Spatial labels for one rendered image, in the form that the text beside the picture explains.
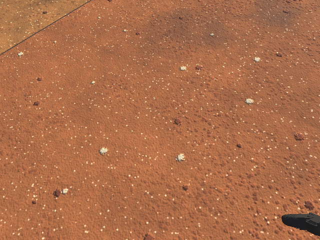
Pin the robot right hand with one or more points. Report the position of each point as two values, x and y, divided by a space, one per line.
309 222

